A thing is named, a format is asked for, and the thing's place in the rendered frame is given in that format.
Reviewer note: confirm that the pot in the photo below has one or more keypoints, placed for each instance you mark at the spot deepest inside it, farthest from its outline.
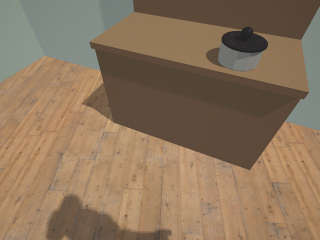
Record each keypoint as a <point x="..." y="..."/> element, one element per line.
<point x="236" y="60"/>

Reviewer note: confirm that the table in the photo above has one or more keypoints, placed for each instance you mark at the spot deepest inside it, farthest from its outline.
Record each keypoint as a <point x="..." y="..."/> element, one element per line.
<point x="162" y="76"/>

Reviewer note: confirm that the lid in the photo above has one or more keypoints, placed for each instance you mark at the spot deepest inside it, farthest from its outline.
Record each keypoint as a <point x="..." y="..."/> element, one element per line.
<point x="254" y="44"/>

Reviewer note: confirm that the knob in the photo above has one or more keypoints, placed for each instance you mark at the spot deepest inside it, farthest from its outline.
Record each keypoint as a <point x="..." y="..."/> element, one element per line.
<point x="246" y="32"/>

